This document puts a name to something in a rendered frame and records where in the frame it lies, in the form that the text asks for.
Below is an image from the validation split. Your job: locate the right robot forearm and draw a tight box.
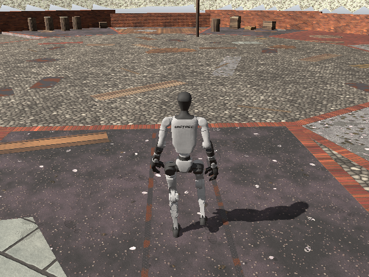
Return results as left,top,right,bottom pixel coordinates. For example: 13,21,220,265
206,141,217,168

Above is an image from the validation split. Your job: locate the robot left upper arm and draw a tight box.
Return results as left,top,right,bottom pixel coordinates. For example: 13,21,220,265
157,117,172,148

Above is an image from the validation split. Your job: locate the robot left hand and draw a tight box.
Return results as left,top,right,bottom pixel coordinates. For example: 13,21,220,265
151,161,164,173

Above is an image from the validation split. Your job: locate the left robot forearm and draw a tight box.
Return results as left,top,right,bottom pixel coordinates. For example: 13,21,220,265
152,139,163,163

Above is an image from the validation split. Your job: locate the robot right upper arm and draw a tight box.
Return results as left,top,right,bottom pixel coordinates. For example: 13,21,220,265
197,117,211,149

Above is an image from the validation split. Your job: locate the robot right hand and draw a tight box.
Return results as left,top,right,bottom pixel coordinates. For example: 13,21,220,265
205,166,219,181

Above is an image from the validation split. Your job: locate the robot foot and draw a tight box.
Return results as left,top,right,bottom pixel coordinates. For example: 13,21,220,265
172,223,180,238
199,215,208,225

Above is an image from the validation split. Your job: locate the robot left foot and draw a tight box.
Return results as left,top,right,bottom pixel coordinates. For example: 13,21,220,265
172,223,180,238

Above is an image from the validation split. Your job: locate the robot right foot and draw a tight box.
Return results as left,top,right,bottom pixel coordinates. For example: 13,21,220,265
199,215,208,225

